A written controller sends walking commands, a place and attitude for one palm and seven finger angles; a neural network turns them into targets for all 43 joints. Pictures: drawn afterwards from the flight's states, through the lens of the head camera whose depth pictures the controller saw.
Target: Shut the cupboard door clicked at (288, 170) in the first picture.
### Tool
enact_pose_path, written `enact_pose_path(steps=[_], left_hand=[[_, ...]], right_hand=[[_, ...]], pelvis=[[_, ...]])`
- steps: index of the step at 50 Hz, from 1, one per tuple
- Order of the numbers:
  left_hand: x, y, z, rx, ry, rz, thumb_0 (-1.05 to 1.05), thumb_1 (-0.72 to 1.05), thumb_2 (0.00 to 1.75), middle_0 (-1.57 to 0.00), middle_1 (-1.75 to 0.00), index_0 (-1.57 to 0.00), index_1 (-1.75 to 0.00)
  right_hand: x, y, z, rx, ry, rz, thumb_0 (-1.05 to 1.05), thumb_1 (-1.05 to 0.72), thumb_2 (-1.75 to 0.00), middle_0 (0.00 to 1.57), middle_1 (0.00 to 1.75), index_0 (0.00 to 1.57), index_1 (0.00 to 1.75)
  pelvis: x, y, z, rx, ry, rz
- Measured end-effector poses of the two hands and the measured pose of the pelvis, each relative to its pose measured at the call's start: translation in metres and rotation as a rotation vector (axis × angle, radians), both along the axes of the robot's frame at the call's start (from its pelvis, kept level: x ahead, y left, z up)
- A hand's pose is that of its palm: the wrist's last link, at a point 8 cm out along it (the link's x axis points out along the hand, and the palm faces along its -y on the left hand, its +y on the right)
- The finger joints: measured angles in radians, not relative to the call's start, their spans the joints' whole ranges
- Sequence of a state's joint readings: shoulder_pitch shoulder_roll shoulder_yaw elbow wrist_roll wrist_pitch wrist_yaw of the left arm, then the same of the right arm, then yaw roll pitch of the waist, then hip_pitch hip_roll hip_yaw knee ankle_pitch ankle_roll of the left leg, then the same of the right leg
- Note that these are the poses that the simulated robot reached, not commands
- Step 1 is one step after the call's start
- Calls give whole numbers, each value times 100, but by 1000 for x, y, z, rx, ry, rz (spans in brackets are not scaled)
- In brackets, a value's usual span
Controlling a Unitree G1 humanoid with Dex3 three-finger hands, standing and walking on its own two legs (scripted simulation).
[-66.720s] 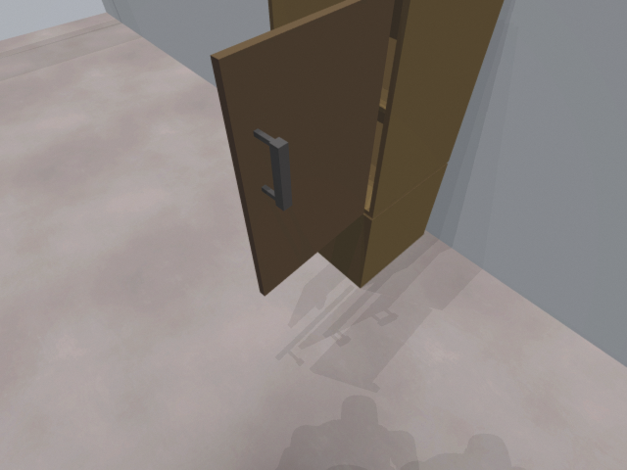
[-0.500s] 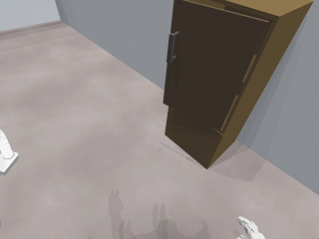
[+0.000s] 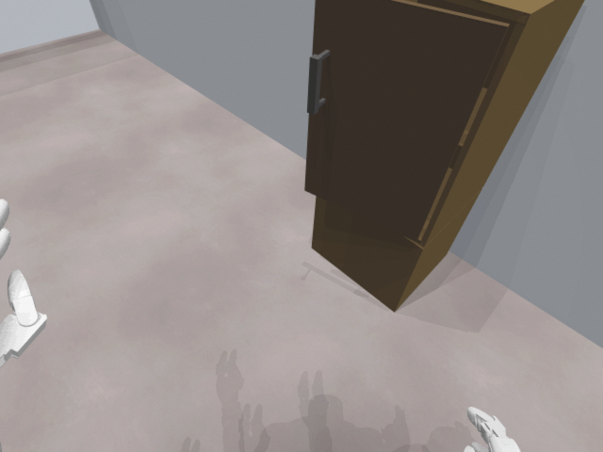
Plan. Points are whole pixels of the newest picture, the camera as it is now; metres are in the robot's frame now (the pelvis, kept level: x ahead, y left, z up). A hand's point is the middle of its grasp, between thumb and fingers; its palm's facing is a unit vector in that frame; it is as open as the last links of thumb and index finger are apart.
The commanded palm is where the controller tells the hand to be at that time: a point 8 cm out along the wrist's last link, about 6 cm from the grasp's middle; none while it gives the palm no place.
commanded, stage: stop stepping back and stand still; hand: left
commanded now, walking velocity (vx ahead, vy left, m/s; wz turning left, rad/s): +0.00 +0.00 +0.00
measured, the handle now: (319, 82) +0.90 +0.01 +0.06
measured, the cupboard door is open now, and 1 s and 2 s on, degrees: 12 12 12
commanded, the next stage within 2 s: let the arm hang, fingers relaxed in 0.24 s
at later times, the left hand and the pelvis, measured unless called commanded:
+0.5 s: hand (100, 426) +0.16 +0.27 -0.06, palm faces +0.09 -0.92 -0.39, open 7.4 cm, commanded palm none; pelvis -0.02 +0.03 +0.00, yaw +1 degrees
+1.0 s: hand out of the picture -0.11 +0.23 -0.16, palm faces +0.02 -0.98 -0.22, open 7.3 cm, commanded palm none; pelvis -0.04 +0.04 +0.01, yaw +0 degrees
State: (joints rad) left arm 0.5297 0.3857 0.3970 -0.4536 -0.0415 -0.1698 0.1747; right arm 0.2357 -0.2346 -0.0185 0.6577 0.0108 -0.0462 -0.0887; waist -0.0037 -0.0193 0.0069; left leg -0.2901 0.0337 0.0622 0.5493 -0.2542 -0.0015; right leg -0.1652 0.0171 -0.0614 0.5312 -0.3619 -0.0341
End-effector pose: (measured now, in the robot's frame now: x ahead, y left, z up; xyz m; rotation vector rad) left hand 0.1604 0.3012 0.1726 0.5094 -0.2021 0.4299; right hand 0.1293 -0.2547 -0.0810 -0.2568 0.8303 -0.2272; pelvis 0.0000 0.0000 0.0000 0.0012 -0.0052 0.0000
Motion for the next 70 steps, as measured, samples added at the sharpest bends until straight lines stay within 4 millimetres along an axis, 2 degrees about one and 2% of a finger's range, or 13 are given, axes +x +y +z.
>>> enact_pose_path(steps=[9,18,20,24,28,31,32,36,40,46,50,56,70], left_hand=[[12,2,15,69,-5,-89,1,89,90,-21,-31,-21,-30],[1,20,-3,14,52,-44,1,89,90,-21,-31,-21,-30],[7,25,-44,-43,212,-44,0,89,90,-21,-30,-21,-30],[-7,21,-167,-254,699,-5,0,90,90,-20,-30,-20,-30],[-68,-17,-265,-437,1118,-2,0,90,90,-20,-30,-20,-30],[-125,-50,-305,-563,1338,2,1,91,90,-20,-30,-20,-30],[-140,-49,-311,-593,1362,54,0,95,90,-21,-30,-20,-30],[-196,-42,-320,-636,1499,139,-1,100,90,-21,-30,-21,-30],[-241,-36,-315,-645,1611,208,-1,97,90,-21,-30,-21,-30],[-274,-29,-304,-629,1693,270,0,93,90,-20,-30,-20,-30],[-272,-28,-301,-616,1680,275,0,92,90,-20,-30,-20,-30],[-245,-32,-303,-602,1608,236,0,91,90,-20,-30,-20,-30],[-184,-51,-308,-591,1487,128,0,90,90,-20,-30,-20,-30]], right_hand=[[26,34,13,64,-88,24,1,-90,-90,20,30,20,30],[21,51,8,82,-71,69,1,-90,-90,20,30,21,30],[19,50,-3,91,-44,127,1,-90,-90,20,30,21,30],[4,40,-22,80,42,136,1,-90,-90,20,30,21,30],[-30,34,-26,57,141,84,1,-90,-90,20,30,21,30],[-67,32,-29,41,259,45,1,-91,-90,20,30,20,30],[-81,33,-30,38,305,34,1,-91,-90,20,30,20,30],[-131,38,-35,44,477,-11,1,-91,-90,20,30,20,30],[-169,48,-41,78,585,-54,1,-91,-90,20,30,20,30],[-196,64,-50,134,638,-93,1,-91,-90,20,30,20,30],[-197,71,-56,161,629,-100,1,-91,-90,20,30,20,30],[-185,72,-59,177,577,-97,1,-91,-90,20,30,20,30],[-160,50,-52,142,504,-98,0,-91,-90,20,30,20,30]], pelvis=[[3,8,3,-13,30,-15],[-3,20,4,-20,30,-5],[-9,25,1,-21,32,7],[-20,33,-3,-20,23,15],[-27,34,-3,-13,4,10],[-30,33,0,-14,-5,8],[-31,32,1,-17,-5,11],[-32,31,5,-24,-7,17],[-33,33,8,-26,-11,15],[-36,38,9,-21,-17,5],[-37,39,9,-17,-19,-1],[-37,38,9,-12,-23,-7],[-32,28,11,-9,-27,-11]])
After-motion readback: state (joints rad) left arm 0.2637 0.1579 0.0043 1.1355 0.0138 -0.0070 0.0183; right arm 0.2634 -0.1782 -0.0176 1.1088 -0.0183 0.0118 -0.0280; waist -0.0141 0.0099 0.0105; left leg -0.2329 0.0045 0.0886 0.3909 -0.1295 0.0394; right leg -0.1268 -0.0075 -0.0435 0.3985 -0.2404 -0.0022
